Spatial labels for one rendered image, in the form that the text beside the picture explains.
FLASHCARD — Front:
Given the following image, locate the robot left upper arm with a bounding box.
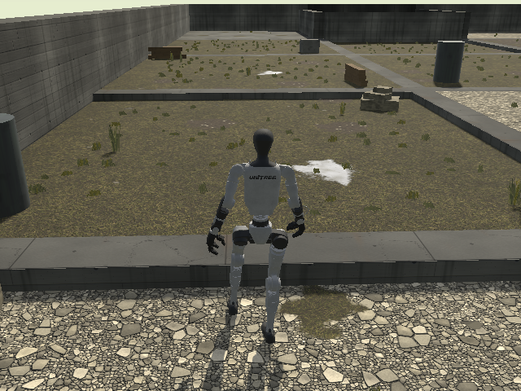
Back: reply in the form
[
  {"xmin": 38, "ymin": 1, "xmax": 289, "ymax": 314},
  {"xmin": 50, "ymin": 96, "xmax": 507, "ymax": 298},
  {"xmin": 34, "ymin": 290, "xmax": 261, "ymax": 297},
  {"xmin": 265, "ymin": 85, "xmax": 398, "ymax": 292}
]
[{"xmin": 222, "ymin": 163, "xmax": 246, "ymax": 209}]

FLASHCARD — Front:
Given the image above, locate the robot left forearm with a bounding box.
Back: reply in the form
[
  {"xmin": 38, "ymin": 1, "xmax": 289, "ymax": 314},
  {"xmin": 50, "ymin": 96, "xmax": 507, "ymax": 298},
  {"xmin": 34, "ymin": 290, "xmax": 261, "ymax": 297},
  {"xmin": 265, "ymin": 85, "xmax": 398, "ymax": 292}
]
[{"xmin": 209, "ymin": 196, "xmax": 229, "ymax": 235}]

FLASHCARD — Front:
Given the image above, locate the robot right upper arm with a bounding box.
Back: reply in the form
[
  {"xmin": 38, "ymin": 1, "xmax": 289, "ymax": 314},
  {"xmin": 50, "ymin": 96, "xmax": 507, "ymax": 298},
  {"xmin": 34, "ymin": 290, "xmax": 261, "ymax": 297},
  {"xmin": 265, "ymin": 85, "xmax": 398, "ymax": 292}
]
[{"xmin": 279, "ymin": 164, "xmax": 300, "ymax": 209}]

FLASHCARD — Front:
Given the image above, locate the humanoid robot torso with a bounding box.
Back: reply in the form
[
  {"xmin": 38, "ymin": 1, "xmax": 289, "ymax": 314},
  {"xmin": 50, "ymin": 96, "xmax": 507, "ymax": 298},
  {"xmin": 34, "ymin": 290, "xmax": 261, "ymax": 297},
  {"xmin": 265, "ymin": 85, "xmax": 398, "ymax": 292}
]
[{"xmin": 243, "ymin": 160, "xmax": 281, "ymax": 244}]

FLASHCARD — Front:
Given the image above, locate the robot left hand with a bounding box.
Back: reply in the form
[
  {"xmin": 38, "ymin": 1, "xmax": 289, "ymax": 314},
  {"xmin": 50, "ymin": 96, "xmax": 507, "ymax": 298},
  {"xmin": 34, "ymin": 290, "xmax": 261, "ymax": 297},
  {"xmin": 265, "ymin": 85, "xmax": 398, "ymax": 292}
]
[{"xmin": 206, "ymin": 231, "xmax": 225, "ymax": 255}]

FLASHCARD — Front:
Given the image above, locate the robot right forearm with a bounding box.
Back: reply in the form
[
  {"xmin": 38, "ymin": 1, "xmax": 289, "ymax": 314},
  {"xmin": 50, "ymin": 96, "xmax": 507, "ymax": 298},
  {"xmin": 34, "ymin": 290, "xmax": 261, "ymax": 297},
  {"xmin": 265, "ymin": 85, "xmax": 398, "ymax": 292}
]
[{"xmin": 291, "ymin": 196, "xmax": 304, "ymax": 225}]

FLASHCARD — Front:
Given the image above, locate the robot right hand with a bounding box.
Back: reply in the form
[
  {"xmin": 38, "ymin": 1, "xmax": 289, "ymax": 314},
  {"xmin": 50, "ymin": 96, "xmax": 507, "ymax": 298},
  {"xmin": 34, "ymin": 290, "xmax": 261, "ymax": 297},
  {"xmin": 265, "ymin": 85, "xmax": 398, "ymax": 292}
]
[{"xmin": 287, "ymin": 221, "xmax": 305, "ymax": 238}]

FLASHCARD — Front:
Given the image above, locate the left robot shin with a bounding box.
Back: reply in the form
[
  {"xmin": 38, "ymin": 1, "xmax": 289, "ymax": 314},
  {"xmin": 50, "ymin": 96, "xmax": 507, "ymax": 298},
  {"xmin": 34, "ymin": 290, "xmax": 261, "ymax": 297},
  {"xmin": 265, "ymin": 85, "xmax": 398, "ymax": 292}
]
[{"xmin": 230, "ymin": 253, "xmax": 242, "ymax": 305}]

